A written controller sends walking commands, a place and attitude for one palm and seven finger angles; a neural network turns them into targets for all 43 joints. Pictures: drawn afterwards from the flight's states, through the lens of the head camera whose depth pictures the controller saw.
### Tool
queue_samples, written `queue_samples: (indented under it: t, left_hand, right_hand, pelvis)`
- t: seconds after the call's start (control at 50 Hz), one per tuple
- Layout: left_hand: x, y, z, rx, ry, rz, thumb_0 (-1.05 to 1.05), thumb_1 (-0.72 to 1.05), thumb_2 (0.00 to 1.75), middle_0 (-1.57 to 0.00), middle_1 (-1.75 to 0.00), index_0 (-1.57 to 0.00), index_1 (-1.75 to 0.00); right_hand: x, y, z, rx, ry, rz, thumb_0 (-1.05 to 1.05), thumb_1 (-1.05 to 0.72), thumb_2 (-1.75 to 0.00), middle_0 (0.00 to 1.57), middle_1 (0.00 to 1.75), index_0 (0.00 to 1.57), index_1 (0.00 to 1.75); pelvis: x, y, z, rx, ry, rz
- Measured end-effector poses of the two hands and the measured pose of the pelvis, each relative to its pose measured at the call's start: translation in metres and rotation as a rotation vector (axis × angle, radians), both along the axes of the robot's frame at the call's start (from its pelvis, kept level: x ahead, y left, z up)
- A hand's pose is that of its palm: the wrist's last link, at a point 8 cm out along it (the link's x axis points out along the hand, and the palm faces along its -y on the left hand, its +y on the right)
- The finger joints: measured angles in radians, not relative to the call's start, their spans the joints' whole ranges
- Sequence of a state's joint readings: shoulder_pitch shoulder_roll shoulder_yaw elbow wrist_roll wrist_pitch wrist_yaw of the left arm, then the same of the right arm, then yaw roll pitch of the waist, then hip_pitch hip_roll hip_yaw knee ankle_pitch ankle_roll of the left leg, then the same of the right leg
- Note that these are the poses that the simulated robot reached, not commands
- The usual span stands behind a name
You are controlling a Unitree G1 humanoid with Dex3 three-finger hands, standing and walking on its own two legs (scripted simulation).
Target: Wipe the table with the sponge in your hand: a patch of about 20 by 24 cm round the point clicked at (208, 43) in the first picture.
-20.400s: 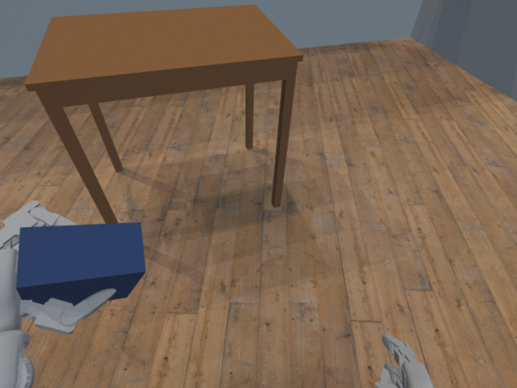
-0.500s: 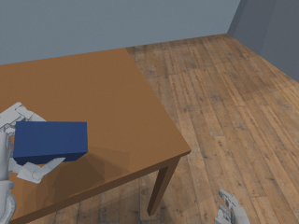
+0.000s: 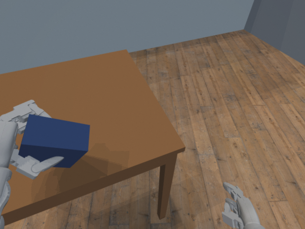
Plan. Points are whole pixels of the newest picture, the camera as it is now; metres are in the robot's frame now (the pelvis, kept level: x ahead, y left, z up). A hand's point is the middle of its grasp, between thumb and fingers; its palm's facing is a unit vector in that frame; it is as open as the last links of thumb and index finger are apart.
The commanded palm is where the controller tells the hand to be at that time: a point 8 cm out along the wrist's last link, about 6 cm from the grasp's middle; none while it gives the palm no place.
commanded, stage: turn the palm down, sponge in hand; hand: left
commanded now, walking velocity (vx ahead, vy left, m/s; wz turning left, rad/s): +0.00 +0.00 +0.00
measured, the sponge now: (61, 146) +0.25 +0.22 +0.14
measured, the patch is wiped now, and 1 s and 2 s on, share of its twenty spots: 0.00 0.00 0.00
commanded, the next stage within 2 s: move the sponge above the wiping area in 1.90 s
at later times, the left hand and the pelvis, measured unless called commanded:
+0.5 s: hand (29, 128) +0.24 +0.26 +0.20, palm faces +0.33 -0.50 -0.80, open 9.7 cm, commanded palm +0.19 +0.28 +0.24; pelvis +0.02 -0.02 +0.00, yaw +1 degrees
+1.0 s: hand (12, 116) +0.26 +0.29 +0.21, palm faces +0.28 -0.27 -0.92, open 9.7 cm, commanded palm +0.21 +0.30 +0.27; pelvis +0.03 +0.02 +0.01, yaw +1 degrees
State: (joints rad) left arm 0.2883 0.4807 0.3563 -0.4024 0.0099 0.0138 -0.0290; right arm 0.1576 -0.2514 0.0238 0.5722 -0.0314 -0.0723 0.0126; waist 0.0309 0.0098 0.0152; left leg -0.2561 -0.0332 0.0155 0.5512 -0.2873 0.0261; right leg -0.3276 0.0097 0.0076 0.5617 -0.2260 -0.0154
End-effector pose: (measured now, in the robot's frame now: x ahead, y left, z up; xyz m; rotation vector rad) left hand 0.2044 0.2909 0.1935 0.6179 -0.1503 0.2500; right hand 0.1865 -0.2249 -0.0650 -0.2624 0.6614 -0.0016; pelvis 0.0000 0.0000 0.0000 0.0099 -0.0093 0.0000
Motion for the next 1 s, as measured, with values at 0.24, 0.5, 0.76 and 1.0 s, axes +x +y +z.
queue_samples:
  t: [0.24, 0.5, 0.76, 1.0]
  left_hand:
    - [-0.014, 0.008, 0.029, 0.192, 0.024, 0.244, 0.0, -0.47, 1.06, -0.78, -1.38, -0.78, -1.37]
    - [0.001, -0.012, 0.048, 0.358, 0.048, 0.138, 0.0, -0.47, 1.06, -0.78, -1.38, -0.78, -1.37]
    - [0.01, -0.005, 0.05, 0.479, 0.111, 0.17, 0.0, -0.47, 1.06, -0.78, -1.38, -0.78, -1.37]
    - [0.023, 0.011, 0.067, 0.574, 0.198, 0.28, 0.0, -0.47, 1.06, -0.78, -1.38, -0.78, -1.38]
  right_hand:
    - [0.015, -0.034, -0.014, -0.017, 0.03, -0.05, 0.01, -0.9, -0.9, 0.2, 0.3, 0.2, 0.3]
    - [0.025, -0.033, -0.018, 0.007, 0.051, -0.117, 0.01, -0.9, -0.9, 0.2, 0.3, 0.2, 0.3]
    - [0.054, 0.014, -0.006, 0.024, 0.013, -0.058, 0.02, -0.9, -0.9, 0.2, 0.3, 0.2, 0.3]
    - [0.086, 0.052, 0.008, 0.071, -0.017, 0.019, 0.01, -0.9, -0.9, 0.2, 0.3, 0.2, 0.3]
  pelvis:
    - [0.002, -0.031, -0.002, -0.01, -0.019, 0.039]
    - [0.02, -0.023, -0.001, -0.005, 0.002, 0.016]
    - [0.027, 0.003, 0.004, -0.012, 0.0, 0.013]
    - [0.028, 0.015, 0.01, -0.013, -0.012, 0.014]
